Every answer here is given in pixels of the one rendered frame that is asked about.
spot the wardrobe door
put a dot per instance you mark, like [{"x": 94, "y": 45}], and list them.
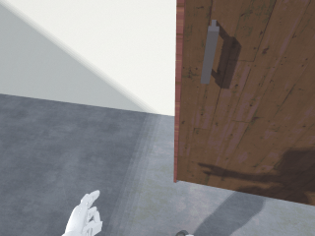
[{"x": 251, "y": 129}]

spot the robot left hand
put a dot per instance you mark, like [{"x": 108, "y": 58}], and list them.
[{"x": 79, "y": 220}]

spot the handle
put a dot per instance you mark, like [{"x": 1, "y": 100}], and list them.
[{"x": 210, "y": 51}]

